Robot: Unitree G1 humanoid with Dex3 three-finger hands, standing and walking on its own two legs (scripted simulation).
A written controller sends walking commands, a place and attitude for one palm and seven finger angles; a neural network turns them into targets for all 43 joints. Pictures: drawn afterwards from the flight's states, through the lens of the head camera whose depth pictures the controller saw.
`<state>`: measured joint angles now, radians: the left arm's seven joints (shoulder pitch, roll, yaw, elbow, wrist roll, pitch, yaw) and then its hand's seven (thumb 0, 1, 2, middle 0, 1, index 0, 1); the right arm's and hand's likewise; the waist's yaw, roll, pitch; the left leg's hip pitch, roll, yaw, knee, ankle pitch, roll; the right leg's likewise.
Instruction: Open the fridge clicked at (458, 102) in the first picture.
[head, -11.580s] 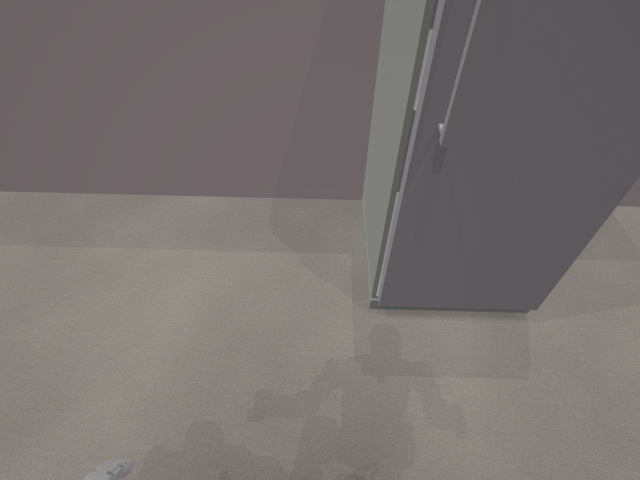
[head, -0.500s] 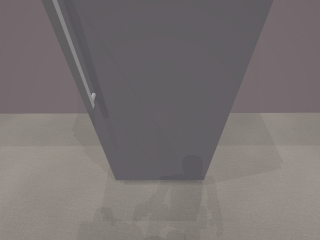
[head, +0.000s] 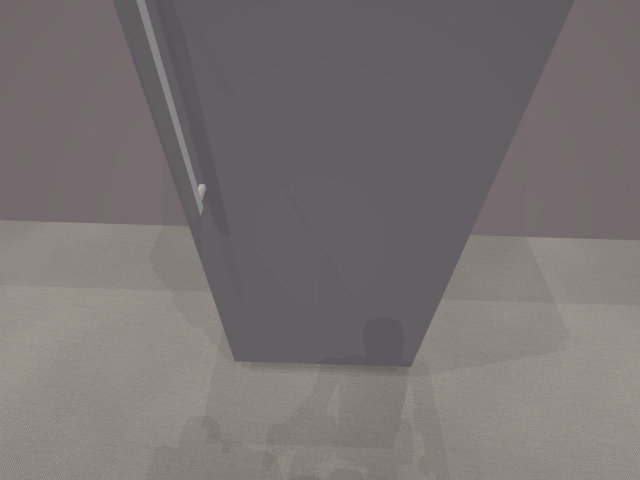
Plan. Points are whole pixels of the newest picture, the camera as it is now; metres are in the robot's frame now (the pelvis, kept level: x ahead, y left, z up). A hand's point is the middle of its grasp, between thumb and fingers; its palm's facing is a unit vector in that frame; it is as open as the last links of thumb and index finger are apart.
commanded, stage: shuffle to correct the standing spot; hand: left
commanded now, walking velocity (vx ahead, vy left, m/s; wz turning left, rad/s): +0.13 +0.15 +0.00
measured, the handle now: (168, 97) +0.53 +0.25 +0.21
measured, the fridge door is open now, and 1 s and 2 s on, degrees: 0 0 0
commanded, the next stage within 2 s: come to a stop and stand still in 0.20 s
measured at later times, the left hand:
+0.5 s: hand out of the picture +0.14 +0.21 -0.17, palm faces +0.04 -0.97 -0.23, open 7.4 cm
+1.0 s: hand out of the picture +0.03 +0.24 -0.18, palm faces +0.06 -0.98 -0.17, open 7.4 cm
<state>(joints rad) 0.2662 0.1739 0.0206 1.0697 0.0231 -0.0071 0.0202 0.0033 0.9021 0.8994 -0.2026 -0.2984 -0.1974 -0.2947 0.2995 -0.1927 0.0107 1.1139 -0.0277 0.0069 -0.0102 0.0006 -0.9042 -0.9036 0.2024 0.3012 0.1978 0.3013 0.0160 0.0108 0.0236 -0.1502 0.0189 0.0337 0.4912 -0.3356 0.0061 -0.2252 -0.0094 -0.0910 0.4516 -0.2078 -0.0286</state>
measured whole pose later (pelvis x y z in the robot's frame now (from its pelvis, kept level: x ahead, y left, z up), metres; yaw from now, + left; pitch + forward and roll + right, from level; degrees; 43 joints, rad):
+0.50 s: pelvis +0.06 +0.03 -0.01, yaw +1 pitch -1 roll +1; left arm 0.17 0.13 0.03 1.00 0.02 -0.05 0.03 0.01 0.92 0.90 -0.20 -0.30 -0.19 -0.29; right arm 0.41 -0.10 0.00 1.13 0.00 -0.01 -0.04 0.00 -0.90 -0.90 0.21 0.30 0.20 0.30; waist -0.02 0.03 0.09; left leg -0.18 -0.05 0.05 0.73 -0.50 0.02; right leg -0.28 -0.03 -0.14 0.60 -0.28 -0.06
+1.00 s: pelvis +0.05 +0.07 +0.00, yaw +0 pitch -2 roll +0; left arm 0.33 0.15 0.02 1.06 0.03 0.02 0.02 0.00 0.91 0.90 -0.20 -0.30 -0.19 -0.29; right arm 0.22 -0.17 -0.02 1.02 -0.02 0.02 -0.02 0.00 -0.94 -0.90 0.20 0.30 0.20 0.30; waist 0.04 -0.02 0.05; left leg -0.25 0.02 0.07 0.47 -0.19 0.01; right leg -0.25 -0.05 -0.08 0.47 -0.20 0.00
